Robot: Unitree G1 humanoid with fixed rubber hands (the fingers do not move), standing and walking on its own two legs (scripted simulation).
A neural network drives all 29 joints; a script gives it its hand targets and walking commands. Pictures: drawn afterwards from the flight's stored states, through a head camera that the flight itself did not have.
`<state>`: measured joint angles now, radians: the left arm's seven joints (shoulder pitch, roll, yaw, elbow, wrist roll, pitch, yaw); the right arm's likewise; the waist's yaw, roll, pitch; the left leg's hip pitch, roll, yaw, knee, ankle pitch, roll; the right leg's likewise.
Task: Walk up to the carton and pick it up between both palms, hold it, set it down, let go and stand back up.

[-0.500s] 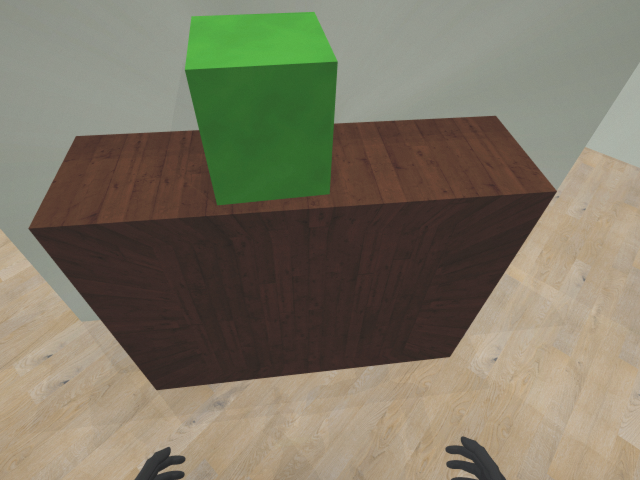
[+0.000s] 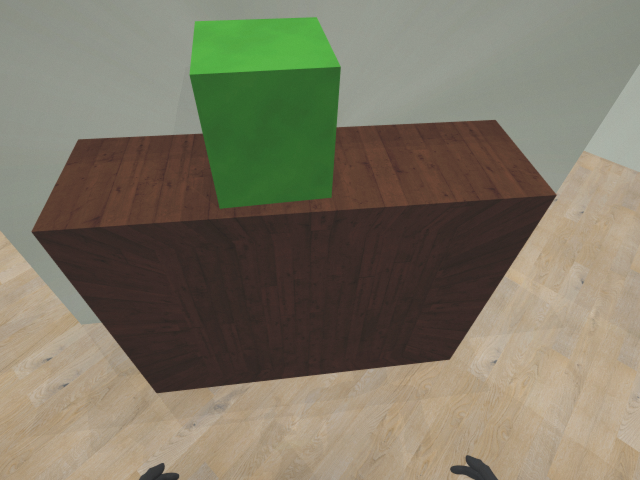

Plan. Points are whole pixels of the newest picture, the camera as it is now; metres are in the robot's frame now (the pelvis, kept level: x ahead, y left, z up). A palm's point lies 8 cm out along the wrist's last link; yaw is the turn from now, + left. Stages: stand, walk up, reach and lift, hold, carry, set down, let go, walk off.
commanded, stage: stand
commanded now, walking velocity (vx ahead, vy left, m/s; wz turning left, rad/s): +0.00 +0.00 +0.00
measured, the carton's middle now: (267, 114) +0.68 +0.08 +0.11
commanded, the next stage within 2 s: walk up in 0.72 s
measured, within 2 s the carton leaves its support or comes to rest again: neither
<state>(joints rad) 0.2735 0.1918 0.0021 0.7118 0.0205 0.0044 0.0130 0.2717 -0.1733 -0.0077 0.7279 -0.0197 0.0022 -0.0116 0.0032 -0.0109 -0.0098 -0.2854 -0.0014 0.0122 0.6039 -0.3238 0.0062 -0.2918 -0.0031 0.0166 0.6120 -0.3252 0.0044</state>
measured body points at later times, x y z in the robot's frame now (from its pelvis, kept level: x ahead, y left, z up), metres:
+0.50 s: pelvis +0.00 +0.00 +0.01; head +0.01 +0.00 +0.46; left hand +0.08 +0.24 -0.13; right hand +0.07 -0.23 -0.13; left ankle +0.00 +0.12 -0.73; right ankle +0.00 -0.12 -0.73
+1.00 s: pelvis +0.00 +0.00 +0.01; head +0.01 +0.00 +0.46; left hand +0.02 +0.24 -0.14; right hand +0.02 -0.23 -0.14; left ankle +0.00 +0.12 -0.72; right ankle +0.00 -0.12 -0.72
